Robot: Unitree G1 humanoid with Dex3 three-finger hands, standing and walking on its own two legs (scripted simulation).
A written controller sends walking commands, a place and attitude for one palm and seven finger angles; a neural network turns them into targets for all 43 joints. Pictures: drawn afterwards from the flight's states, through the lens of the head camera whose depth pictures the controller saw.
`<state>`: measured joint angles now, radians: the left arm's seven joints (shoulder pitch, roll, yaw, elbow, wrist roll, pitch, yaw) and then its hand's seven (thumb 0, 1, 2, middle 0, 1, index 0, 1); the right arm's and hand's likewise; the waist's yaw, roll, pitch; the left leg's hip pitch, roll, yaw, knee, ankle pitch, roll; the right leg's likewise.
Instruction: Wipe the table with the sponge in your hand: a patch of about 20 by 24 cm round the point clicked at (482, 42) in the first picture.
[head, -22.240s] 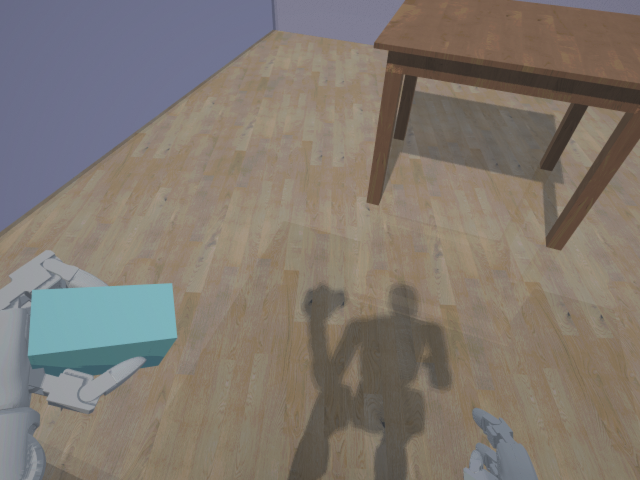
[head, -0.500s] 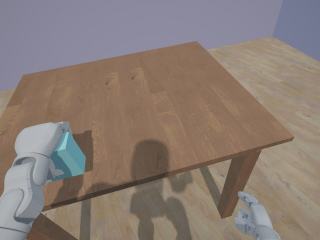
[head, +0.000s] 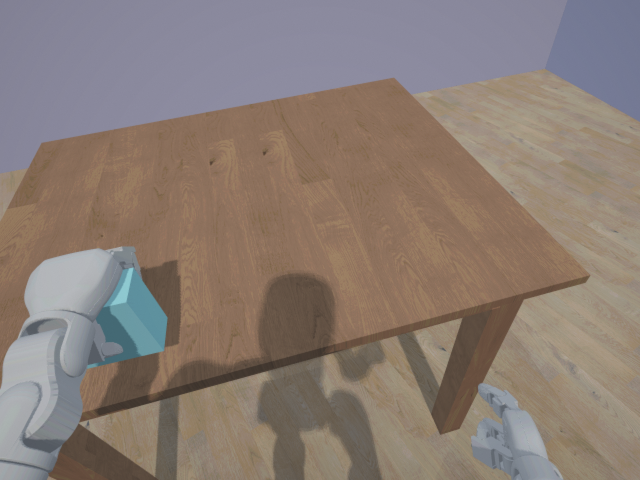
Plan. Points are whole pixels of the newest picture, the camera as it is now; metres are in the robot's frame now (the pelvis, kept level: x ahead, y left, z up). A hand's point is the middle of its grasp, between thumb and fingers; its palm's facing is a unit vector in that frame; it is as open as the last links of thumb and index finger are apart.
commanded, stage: lower the sponge onto the table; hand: left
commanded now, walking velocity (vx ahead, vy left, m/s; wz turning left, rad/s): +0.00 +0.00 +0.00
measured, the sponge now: (112, 327) +0.25 +0.31 +0.08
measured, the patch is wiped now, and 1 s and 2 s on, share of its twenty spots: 0.00 0.00 0.10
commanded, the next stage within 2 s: wipe forward along the first lane in 1.26 s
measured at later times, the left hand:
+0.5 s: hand (94, 328) +0.23 +0.32 +0.09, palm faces -0.02 -0.05 -1.00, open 9.6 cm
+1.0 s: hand (104, 336) +0.24 +0.32 +0.07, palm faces -0.03 -0.06 -1.00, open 9.6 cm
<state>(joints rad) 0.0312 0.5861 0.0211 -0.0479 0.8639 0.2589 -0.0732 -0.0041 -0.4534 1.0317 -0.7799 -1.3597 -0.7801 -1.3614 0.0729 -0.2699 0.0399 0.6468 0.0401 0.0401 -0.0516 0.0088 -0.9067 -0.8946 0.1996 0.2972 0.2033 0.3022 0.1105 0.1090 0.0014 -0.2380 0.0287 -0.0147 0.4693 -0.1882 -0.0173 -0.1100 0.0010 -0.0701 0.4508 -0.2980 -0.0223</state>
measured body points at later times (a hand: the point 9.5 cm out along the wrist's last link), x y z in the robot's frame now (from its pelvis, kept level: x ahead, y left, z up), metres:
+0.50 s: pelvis -0.01 +0.00 +0.00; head -0.02 -0.03 +0.45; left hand +0.23 +0.32 +0.15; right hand +0.22 -0.21 -0.09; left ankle +0.04 +0.13 -0.74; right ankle -0.03 -0.10 -0.74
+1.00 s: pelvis -0.01 +0.01 +0.00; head -0.01 -0.02 +0.45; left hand +0.23 +0.32 +0.12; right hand +0.21 -0.21 -0.10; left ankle +0.04 +0.13 -0.74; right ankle -0.03 -0.10 -0.74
